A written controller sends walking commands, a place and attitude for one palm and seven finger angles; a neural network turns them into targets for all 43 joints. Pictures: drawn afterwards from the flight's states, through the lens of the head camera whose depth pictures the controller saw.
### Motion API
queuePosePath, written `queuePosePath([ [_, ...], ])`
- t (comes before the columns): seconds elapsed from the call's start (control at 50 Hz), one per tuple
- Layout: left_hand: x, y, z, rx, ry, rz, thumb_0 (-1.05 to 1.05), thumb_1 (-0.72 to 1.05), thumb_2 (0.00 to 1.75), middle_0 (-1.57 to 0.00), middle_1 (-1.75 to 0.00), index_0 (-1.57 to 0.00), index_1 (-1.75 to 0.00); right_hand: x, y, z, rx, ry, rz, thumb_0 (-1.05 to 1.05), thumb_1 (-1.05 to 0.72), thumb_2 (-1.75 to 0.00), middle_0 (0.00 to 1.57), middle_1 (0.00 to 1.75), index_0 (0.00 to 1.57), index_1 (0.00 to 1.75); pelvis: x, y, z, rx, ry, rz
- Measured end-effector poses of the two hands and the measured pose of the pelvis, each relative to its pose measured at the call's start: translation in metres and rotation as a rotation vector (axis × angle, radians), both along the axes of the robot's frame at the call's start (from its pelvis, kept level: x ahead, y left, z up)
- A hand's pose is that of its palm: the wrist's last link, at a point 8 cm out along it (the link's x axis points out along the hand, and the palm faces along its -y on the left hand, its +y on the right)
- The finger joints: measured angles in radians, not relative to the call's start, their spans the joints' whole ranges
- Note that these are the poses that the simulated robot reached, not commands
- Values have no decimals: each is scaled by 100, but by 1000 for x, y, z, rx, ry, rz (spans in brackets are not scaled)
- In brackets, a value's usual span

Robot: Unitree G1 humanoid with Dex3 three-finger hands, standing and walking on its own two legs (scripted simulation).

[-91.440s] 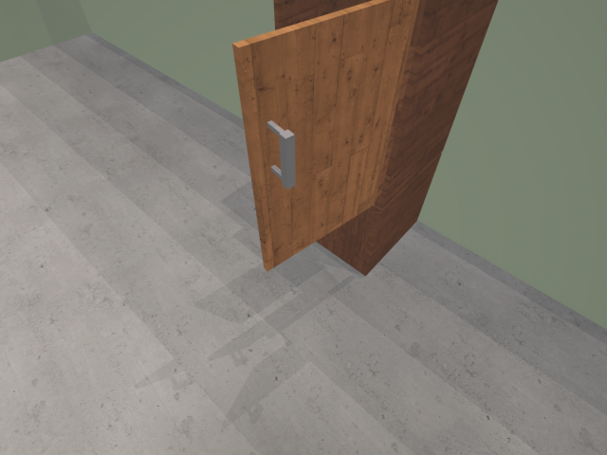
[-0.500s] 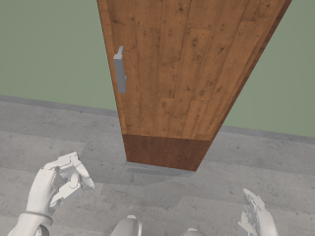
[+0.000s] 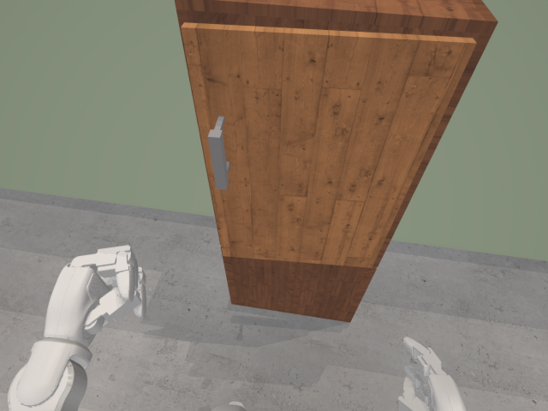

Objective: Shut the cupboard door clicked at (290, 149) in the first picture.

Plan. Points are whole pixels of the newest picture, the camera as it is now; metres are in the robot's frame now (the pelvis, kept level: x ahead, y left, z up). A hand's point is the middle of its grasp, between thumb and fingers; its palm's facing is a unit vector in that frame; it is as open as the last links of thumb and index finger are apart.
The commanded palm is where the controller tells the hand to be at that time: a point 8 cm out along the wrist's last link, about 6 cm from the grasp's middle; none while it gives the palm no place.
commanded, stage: raise the hand and make a fist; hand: left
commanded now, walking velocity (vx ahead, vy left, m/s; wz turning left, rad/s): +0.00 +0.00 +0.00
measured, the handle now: (221, 153) +0.51 +0.14 +0.09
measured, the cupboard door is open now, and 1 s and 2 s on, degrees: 4 4 4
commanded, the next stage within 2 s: bring the fist close to the handle in 0.32 s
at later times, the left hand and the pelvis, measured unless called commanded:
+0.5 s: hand (176, 305) +0.23 +0.15 +0.08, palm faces -0.02 -1.00 -0.05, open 3.1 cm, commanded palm +0.22 +0.21 +0.09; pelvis +0.01 -0.03 +0.00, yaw +0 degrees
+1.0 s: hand (203, 231) +0.34 +0.13 +0.09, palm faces -0.02 -1.00 -0.02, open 3.1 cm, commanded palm +0.32 +0.18 +0.09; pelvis +0.01 -0.03 +0.00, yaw -1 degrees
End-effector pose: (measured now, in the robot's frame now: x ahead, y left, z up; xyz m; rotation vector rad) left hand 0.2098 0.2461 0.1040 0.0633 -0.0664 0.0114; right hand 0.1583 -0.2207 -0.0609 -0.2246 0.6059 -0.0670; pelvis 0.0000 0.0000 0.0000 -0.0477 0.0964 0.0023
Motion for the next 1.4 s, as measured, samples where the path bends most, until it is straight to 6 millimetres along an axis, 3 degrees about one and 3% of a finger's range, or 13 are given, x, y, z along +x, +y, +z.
queuePosePath([
  [0.14,1,-19,-25,-38,155,-32,1,90,90,-130,-149,-130,-150,-4,-22,1,-11,14,-41,1,-90,-90,20,30,20,30,4,-10,4,18,3,-10],
  [0.3,0,-27,-5,-9,5,15,2,89,90,-130,-150,-130,-150,2,-38,-2,-17,13,-24,1,-90,-90,20,30,20,30,5,-24,1,24,4,-2],
  [0.44,0,-44,-18,-14,115,-42,1,90,90,-130,-150,-130,-150,9,-44,-5,13,-4,-40,1,-90,-90,20,30,20,30,6,-31,2,32,5,-6],
  [0.52,4,-45,-15,-11,86,-17,1,89,90,-130,-150,-130,-150,10,-46,-7,13,-3,-37,1,-90,-90,20,30,20,30,6,-35,2,37,4,-4],
  [0.62,28,-40,-7,-14,-4,11,1,89,90,-130,-150,-131,-150,8,-49,-14,5,30,-27,1,-90,-90,20,30,20,30,3,-39,-1,36,11,2],
  [0.82,82,-58,-16,-45,80,-69,1,89,90,-130,-150,-130,-150,-9,-56,-18,1,92,-96,1,-90,-90,20,30,20,30,7,-34,4,45,25,-20],
  [0.96,106,-55,-11,-51,30,-21,1,89,90,-130,-150,-130,-150,-19,-55,-19,-3,147,-106,1,-90,-90,20,30,20,30,10,-29,5,47,31,-28],
  [1.1,123,-66,-18,-52,63,-56,1,90,90,-130,-150,-130,-150,-25,-50,-24,-3,188,-116,1,-90,-90,20,30,20,30,8,-22,5,40,37,-29],
  [1.22,148,-70,-13,-57,30,-38,1,89,90,-130,-150,-130,-150,-34,-45,-27,-4,220,-124,1,-90,-90,20,30,20,30,4,-19,4,38,45,-31],
  [1.4,186,-86,-13,-51,71,-50,1,90,90,-130,-150,-130,-150,-61,-43,-38,2,305,-153,1,-90,-90,20,30,20,30,-1,-15,1,31,69,-30],
])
